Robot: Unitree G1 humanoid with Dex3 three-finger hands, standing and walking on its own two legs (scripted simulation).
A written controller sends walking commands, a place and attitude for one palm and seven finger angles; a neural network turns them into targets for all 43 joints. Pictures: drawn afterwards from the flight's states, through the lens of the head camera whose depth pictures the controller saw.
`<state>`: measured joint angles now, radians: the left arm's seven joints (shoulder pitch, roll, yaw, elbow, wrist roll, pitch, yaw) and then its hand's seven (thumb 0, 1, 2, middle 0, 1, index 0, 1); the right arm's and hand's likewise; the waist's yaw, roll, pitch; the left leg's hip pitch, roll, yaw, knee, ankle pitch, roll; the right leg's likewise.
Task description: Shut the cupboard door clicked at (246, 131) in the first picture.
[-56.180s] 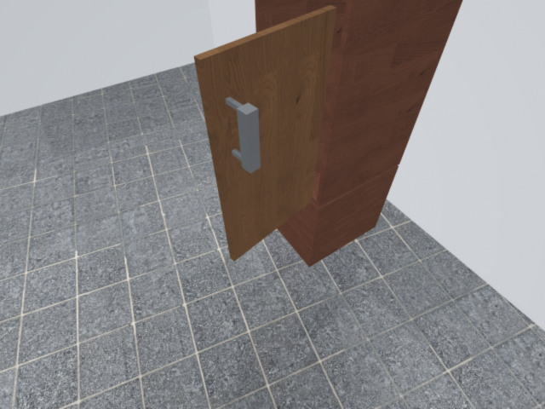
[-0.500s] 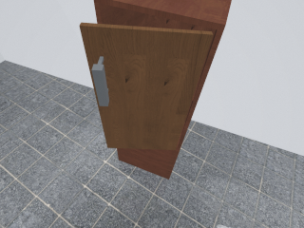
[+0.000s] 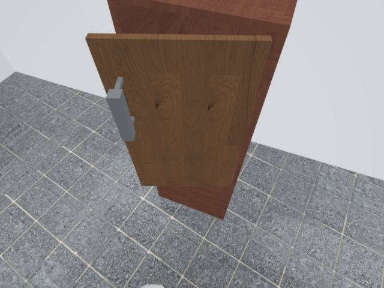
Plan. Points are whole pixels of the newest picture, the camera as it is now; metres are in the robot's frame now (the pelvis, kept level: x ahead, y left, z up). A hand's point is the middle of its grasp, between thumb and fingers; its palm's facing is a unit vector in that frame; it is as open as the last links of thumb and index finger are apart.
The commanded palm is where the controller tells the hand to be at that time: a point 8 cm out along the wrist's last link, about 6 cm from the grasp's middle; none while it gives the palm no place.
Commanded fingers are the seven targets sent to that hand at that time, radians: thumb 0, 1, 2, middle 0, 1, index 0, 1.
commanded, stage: come to a stop and stand still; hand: left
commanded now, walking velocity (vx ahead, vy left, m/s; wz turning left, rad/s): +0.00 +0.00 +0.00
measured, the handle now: (124, 109) +0.45 +0.19 +0.10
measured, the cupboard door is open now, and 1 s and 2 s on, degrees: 20 20 20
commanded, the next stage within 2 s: look again from close up in 0.58 s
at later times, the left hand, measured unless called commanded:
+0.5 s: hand out of the picture +0.05 +0.25 -0.16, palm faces -0.07 -0.97 -0.24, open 7.3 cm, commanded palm none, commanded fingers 0.00 0.90 0.90 -0.20 -0.30 -0.20 -0.30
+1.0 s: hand out of the picture +0.00 +0.22 -0.18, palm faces -0.04 -0.98 -0.18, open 7.3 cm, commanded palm none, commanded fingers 0.00 0.90 0.90 -0.20 -0.30 -0.20 -0.30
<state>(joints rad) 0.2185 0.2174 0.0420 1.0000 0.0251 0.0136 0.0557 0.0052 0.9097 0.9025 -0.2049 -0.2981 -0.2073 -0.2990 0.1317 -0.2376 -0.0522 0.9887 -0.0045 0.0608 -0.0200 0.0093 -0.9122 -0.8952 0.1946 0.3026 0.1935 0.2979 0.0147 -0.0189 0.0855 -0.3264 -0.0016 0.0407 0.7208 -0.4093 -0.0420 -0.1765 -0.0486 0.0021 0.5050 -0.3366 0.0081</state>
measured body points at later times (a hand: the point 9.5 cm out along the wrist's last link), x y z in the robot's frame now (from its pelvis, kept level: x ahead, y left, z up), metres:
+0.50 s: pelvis -0.02 +0.07 +0.00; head -0.01 +0.06 +0.45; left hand +0.06 +0.30 -0.14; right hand -0.01 -0.17 -0.16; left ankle -0.02 +0.13 -0.74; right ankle +0.00 -0.10 -0.74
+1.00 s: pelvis +0.00 +0.05 +0.00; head +0.01 +0.05 +0.45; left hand +0.00 +0.27 -0.16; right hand +0.00 -0.17 -0.16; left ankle -0.02 +0.13 -0.74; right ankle +0.00 -0.10 -0.74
